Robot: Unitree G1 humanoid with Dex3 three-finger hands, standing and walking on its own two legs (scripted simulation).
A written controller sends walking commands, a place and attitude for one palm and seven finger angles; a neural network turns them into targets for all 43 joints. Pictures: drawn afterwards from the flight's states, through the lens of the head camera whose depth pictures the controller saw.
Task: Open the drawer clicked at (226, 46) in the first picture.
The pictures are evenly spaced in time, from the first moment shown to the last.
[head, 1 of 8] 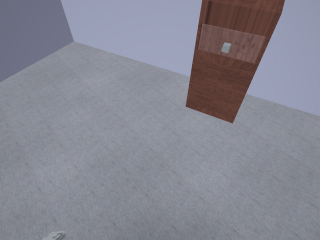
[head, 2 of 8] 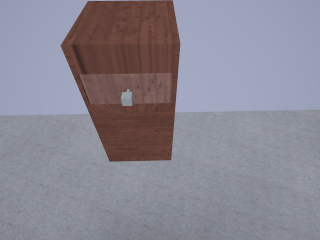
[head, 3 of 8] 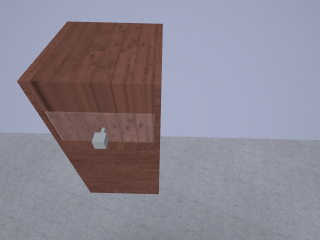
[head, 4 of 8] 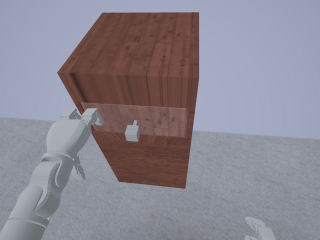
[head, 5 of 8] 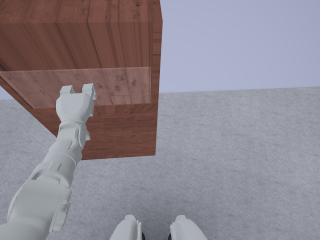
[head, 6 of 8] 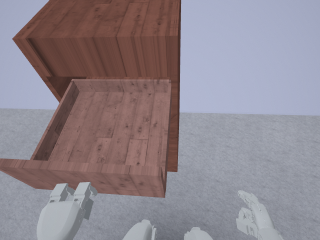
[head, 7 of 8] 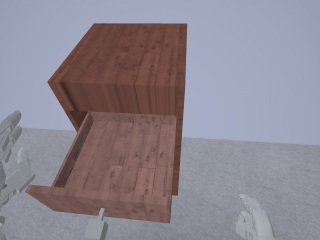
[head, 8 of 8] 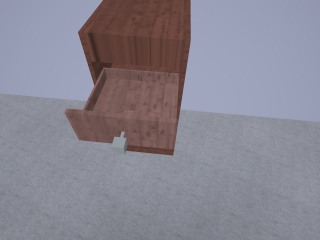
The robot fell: no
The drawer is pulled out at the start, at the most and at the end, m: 0.00 0.30 0.30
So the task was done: yes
